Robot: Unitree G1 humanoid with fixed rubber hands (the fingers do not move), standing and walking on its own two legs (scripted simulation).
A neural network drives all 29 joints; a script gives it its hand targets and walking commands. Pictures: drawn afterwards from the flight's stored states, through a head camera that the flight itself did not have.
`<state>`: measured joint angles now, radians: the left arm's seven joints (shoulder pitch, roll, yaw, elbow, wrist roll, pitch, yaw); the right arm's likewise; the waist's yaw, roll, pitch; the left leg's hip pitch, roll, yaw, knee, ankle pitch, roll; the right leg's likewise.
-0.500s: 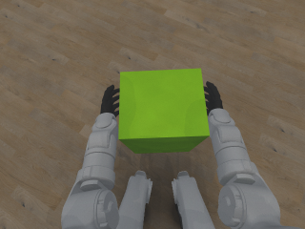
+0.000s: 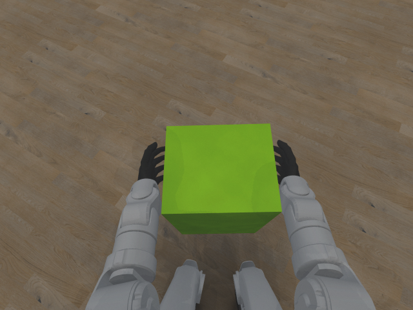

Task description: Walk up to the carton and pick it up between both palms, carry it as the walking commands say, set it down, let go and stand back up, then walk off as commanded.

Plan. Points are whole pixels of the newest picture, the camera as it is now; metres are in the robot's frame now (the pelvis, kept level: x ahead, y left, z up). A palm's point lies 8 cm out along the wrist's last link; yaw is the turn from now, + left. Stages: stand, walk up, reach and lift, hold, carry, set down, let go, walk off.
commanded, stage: reach and lift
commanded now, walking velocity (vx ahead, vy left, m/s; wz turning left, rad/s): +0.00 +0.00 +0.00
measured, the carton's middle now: (218, 188) +0.38 +0.01 -0.11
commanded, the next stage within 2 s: none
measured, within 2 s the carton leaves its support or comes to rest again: neither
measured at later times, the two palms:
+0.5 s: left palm (139, 173) +0.36 +0.15 +0.03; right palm (301, 173) +0.37 -0.13 +0.02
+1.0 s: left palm (123, 166) +0.34 +0.15 +0.10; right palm (316, 167) +0.35 -0.13 +0.09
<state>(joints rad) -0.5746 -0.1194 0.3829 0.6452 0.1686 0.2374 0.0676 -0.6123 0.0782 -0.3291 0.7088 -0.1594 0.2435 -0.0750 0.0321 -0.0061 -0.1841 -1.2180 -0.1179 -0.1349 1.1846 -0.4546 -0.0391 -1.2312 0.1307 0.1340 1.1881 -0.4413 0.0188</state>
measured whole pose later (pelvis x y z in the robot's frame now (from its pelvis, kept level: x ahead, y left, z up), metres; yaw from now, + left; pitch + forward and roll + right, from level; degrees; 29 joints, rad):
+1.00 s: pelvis +0.03 +0.00 +0.10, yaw +0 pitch +8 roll +0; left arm -0.33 -0.17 0.31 0.47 0.22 0.41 0.03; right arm -0.34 0.15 -0.29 0.50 -0.20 0.41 -0.05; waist 0.03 0.01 -0.07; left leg -0.44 -0.07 -0.16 0.55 -0.25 -0.01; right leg -0.45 0.08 0.16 0.55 -0.24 0.00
